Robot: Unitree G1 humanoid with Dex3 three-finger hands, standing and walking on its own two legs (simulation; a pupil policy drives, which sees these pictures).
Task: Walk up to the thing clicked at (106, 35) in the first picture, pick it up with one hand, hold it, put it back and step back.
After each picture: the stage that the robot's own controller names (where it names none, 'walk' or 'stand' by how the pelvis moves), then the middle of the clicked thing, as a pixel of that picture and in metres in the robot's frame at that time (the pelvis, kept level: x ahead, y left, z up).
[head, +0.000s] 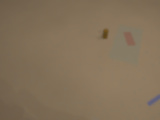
stand; (105, 34) +1.57 -0.32 -0.72
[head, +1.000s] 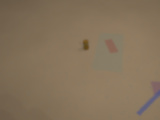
walk; (86, 44) +1.47 +0.06 -0.69
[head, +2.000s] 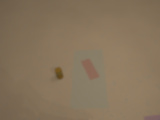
walk; (59, 73) +0.92 +0.29 -0.71
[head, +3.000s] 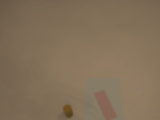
walk; (68, 111) +0.54 +0.20 -0.71
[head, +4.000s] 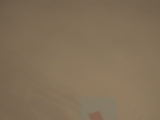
stand; out of the picture +0.38 +0.15 -0.70
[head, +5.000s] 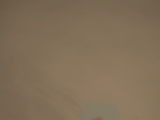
stand; out of the picture +0.36 +0.14 -0.72
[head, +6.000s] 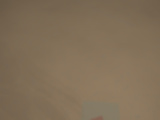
stand; out of the picture +0.37 +0.14 -0.72
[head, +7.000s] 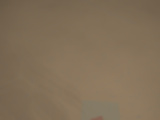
stand; out of the picture +0.34 +0.15 -0.73
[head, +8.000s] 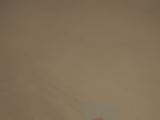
stand; out of the picture +0.35 +0.15 -0.73
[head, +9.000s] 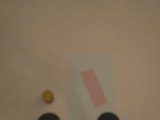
go down; (48, 97) +0.39 +0.17 -0.54
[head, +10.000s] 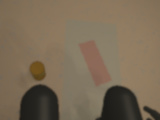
go down; (38, 71) +0.43 +0.20 -0.32
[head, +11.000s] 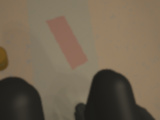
close in; out of the picture +0.42 +0.23 -0.24
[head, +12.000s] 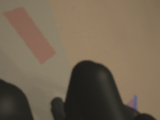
close; out of the picture +0.41 +0.25 -0.22
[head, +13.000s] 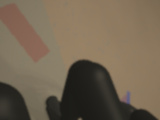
close; out of the picture +0.41 +0.26 -0.22
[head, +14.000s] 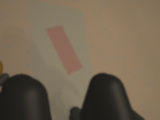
lift; out of the picture +0.34 +0.26 -0.16
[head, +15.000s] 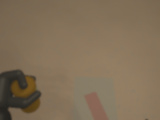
lift; (27, 95) +0.31 +0.18 +0.01
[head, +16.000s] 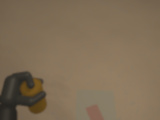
hold; (34, 96) +0.32 +0.17 -0.01
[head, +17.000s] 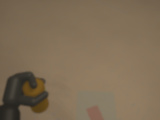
hold; (36, 96) +0.32 +0.16 -0.01
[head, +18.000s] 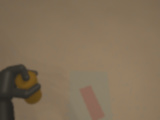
crouch; (29, 88) +0.35 +0.18 -0.06
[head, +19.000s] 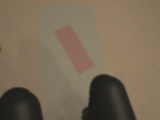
lower; out of the picture +0.48 +0.25 -0.09
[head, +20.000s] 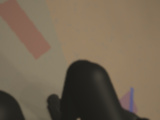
lower; out of the picture +0.43 +0.29 -0.23
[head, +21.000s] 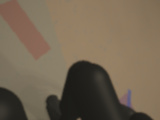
lower; out of the picture +0.43 +0.29 -0.23
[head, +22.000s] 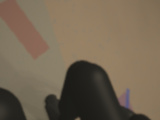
lower; out of the picture +0.43 +0.29 -0.23
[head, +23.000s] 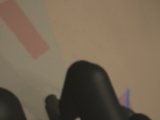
lower; out of the picture +0.42 +0.29 -0.23
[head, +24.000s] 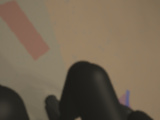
open; out of the picture +0.42 +0.26 -0.23
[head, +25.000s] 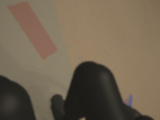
stand; out of the picture +0.41 +0.24 -0.23
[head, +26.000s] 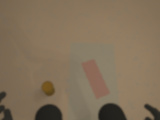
walk; (48, 88) +0.42 +0.17 -0.49
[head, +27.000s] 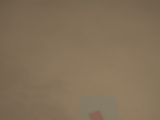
stand; out of the picture +0.37 +0.14 -0.66
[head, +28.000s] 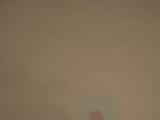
stand; out of the picture +0.38 +0.15 -0.67
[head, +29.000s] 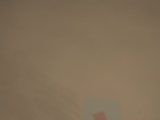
stand; out of the picture +0.39 +0.13 -0.71
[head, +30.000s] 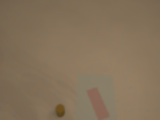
walk; (60, 110) +0.44 +0.10 -0.70
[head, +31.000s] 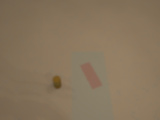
walk; (57, 82) +0.66 +0.19 -0.69
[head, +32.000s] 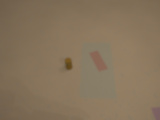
stand; (68, 64) +0.98 +0.18 -0.70
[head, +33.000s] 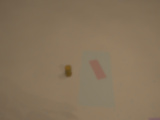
stand; (68, 71) +0.98 +0.13 -0.72
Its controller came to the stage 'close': yes
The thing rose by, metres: 0.71
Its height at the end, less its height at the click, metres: +0.00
